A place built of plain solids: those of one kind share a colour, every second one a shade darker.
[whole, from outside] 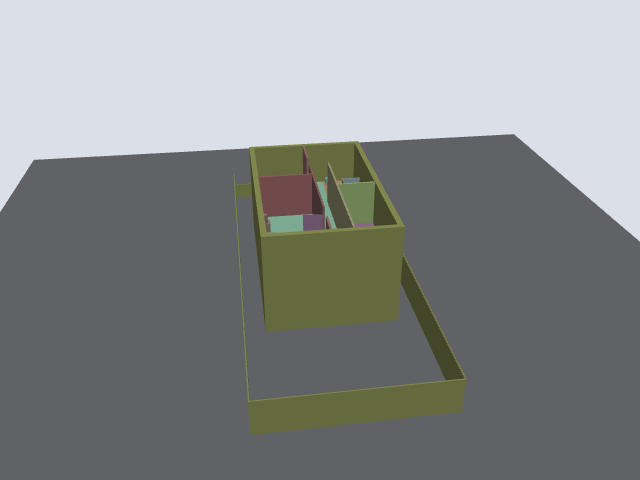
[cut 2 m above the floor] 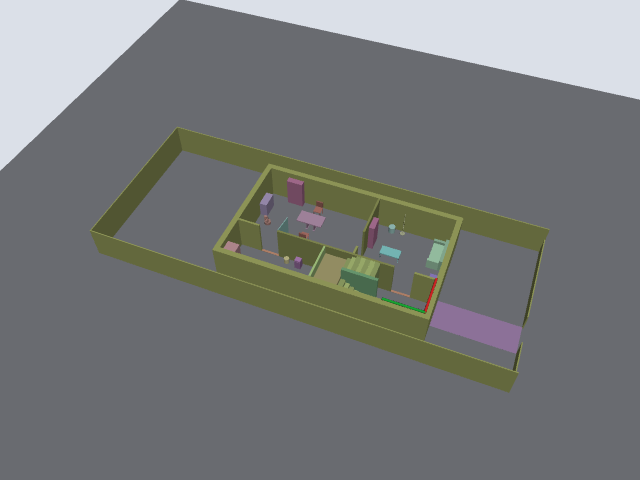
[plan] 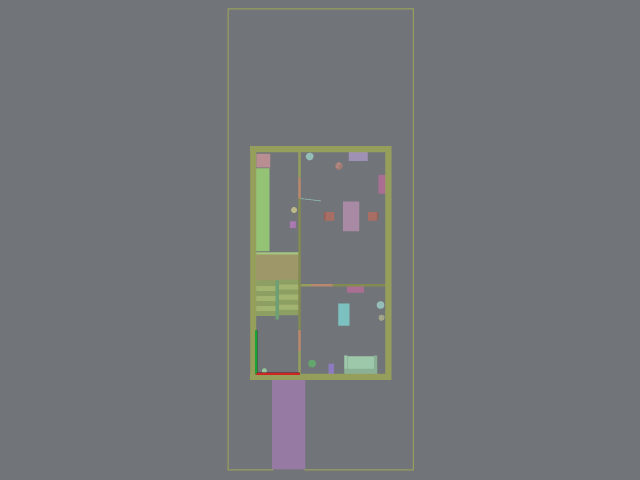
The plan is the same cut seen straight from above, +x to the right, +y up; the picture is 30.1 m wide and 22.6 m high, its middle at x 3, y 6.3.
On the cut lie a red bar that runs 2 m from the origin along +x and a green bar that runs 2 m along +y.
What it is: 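A detached two-storey house, 6.1 m wide inside and 10.4 m deep; a hall 1.98 m wide with a dog-leg stair of 16 risers of 183 mm on goings of 236 mm; a front room and a back room; upstairs three bedrooms and a bathroom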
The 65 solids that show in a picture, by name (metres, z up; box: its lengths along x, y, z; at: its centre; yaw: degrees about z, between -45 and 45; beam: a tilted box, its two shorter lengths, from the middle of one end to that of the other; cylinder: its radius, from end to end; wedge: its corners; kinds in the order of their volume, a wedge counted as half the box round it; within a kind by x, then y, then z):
{
 "wall_1": {"box": [0.06, 21.76, 1.85], "at": [-1.33, 6.33, 0.88]},
 "wall_2": {"box": [2.15, 0.06, 1.05], "at": [-0.28, -4.52, 0.47]},
 "wall_3": {"box": [0.29, 11.02, 5.42], "at": [-0.15, 5.22, 2.66]},
 "wall_4": {"box": [0.11, 1.07, 2.85], "at": [2.03, 0.54, 1.37]},
 "wall_5": {"box": [0.11, 6.18, 2.85], "at": [2.03, 5.16, 1.37]},
 "wall_6": {"box": [0.11, 1.18, 2.85], "at": [2.03, 9.84, 1.37]},
 "wall_7": {"box": [6.66, 0.29, 5.42], "at": [3.04, -0.15, 2.66]},
 "wall_8": {"box": [6.66, 0.29, 5.42], "at": [3.04, 10.58, 2.66]},
 "wall_9": {"box": [8.79, 0.06, 1.85], "at": [3.04, 17.18, 0.88]},
 "wall_10": {"box": [2.49, 0.11, 2.85], "at": [4.83, 4.17, 1.37]},
 "wall_11": {"box": [5.18, 0.06, 1.05], "at": [4.84, -4.52, 0.47]},
 "wall_12": {"box": [0.29, 11.02, 5.42], "at": [6.22, 5.22, 2.66]},
 "wall_13": {"box": [0.06, 21.76, 1.85], "at": [7.4, 6.33, 0.88]},
 "upper_floor_rooms_1": {"box": [4.1, 10.44, 0.14], "at": [4.03, 5.22, 2.87]},
 "tread_1": {"box": [0.91, 0.27, 0.2], "at": [0.45, 2.85, 0.08]},
 "tread_2": {"box": [0.91, 0.27, 0.39], "at": [0.45, 3.09, 0.17]},
 "tread_3": {"box": [0.91, 0.27, 0.57], "at": [0.45, 3.33, 0.27]},
 "tread_4": {"box": [0.91, 0.27, 0.75], "at": [0.45, 3.56, 0.36]},
 "tread_5": {"box": [0.91, 0.27, 0.94], "at": [0.45, 3.8, 0.45]},
 "tread_6": {"box": [0.91, 0.27, 1.12], "at": [0.45, 4.03, 0.54]},
 "tread_7": {"box": [0.91, 0.27, 1.3], "at": [0.45, 4.27, 0.63]},
 "tread_8": {"box": [0.91, 0.27, 2.77], "at": [1.53, 2.89, 1.37]},
 "tread_9": {"box": [0.91, 0.27, 2.59], "at": [1.53, 3.12, 1.27]},
 "tread_10": {"box": [0.91, 0.27, 2.4], "at": [1.53, 3.36, 1.18]},
 "tread_11": {"box": [0.91, 0.27, 2.22], "at": [1.53, 3.6, 1.09]},
 "tread_12": {"box": [0.91, 0.27, 2.04], "at": [1.53, 3.83, 1.0]},
 "tread_13": {"box": [0.91, 0.27, 1.85], "at": [1.53, 4.07, 0.91]},
 "tread_14": {"box": [0.91, 0.27, 1.67], "at": [1.53, 4.3, 0.82]},
 "half_landing_1": {"box": [1.98, 1.21, 1.49], "at": [0.99, 5.01, 0.72]},
 "ground_1": {"box": [1.57, 4.2, 0.5], "at": [1.53, -2.39, -0.25]},
 "corridor_wall_1": {"box": [0.11, 1.87, 2.57], "at": [3.12, 0.94, 4.08]},
 "corridor_wall_2": {"box": [0.11, 5.29, 2.57], "at": [3.12, 5.51, 4.08]},
 "corridor_wall_3": {"box": [0.11, 1.28, 2.57], "at": [3.12, 9.79, 4.08]},
 "landing_wall_1": {"box": [0.11, 7.68, 2.57], "at": [2.03, 6.59, 4.08]},
 "upper_floor_back_1": {"box": [1.99, 4.72, 0.14], "at": [0.99, 8.08, 2.87]},
 "stair_spine_1": {"box": [0.17, 1.85, 3.99], "at": [0.99, 3.48, 1.94]},
 "landing_end_wall_1": {"box": [1.98, 0.11, 5.42], "at": [0.99, 5.67, 2.66]},
 "shelf_1": {"box": [0.8, 0.3, 1.66], "at": [4.67, 3.96, 0.78]},
 "shelf_2": {"box": [0.32, 0.9, 1.73], "at": [5.91, 8.93, 0.81]},
 "bedrooms_wall_1": {"box": [2.9, 0.11, 2.57], "at": [4.63, 4.17, 4.08]},
 "sofa_1": {"box": [0.16, 0.86, 0.65], "at": [4.22, 0.43, 0.28]},
 "sofa_2": {"box": [1.56, 0.24, 0.83], "at": [4.92, 0.12, 0.36]},
 "sofa_3": {"box": [1.24, 0.65, 0.37], "at": [4.92, 0.51, 0.24]},
 "sofa_4": {"box": [0.16, 0.86, 0.65], "at": [5.62, 0.43, 0.28]},
 "fridge_freezer_1": {"box": [0.65, 0.65, 1.85], "at": [0.33, 10.03, 0.88]},
 "upper_floor_front_1": {"box": [1.99, 1.86, 0.14], "at": [0.99, 0.92, 2.87]},
 "dresser_1": {"box": [0.9, 0.42, 0.92], "at": [4.8, 10.22, 0.41]},
 "nightstand_1": {"box": [0.43, 0.5, 0.6], "at": [5.86, 5.82, 3.19]},
 "bin_1": {"box": [0.31, 0.33, 0.57], "at": [1.73, 7.02, 0.23]},
 "bin_2": {"box": [0.28, 0.33, 0.67], "at": [1.73, 7.02, 0.28]},
 "worktop_1": {"box": [0.62, 3.91, 0.04], "at": [0.31, 7.73, 0.88]},
 "door_leaf_bedroom_rear_1": {"box": [0.97, 0.04, 2.05], "at": [3.66, 8.1, 3.91], "yaw": -6.8},
 "door_leaf_kitchen_side_1": {"box": [0.97, 0.04, 2.05], "at": [2.57, 8.2, 0.97], "yaw": -6.6},
 "meeting_table_1": {"box": [0.77, 1.41, 0.07], "at": [4.46, 7.41, 0.7]},
 "plant_pot_1": {"cylinder": 0.18, "from": [2.51, 10.23, 0.0], "to": [2.51, 10.23, 0.38]},
 "plant_pot_2": {"cylinder": 0.18, "from": [5.85, 3.24, 0.0], "to": [5.85, 3.24, 0.38]},
 "void_board_front_1": {"box": [1.07, 0.06, 1.09], "at": [0.54, 1.82, 3.34]},
 "slotfit_front_seat_1": {"cylinder": 0.18, "from": [2.63, 0.48, -0.05], "to": [2.63, 0.48, 0.44]},
 "box_cardboard_1": {"box": [0.26, 0.56, 0.29], "at": [3.53, 0.2, 0.09]},
 "coffee_table_1": {"box": [0.54, 1.05, 0.07], "at": [4.12, 2.79, 0.36]},
 "threshold_1": {"box": [0.12, 1.0, 0.07], "at": [2.03, 1.57, -0.01]},
 "threshold_2": {"box": [0.12, 1.0, 0.07], "at": [2.03, 8.75, -0.01]},
 "threshold_3": {"box": [1.0, 0.12, 0.06], "at": [3.09, 4.17, -0.02]},
 "side_chair_1": {"box": [0.42, 0.42, 0.04], "at": [3.46, 7.41, 0.43]},
 "side_chair_2": {"box": [0.42, 0.42, 0.04], "at": [5.47, 7.41, 0.43]}
}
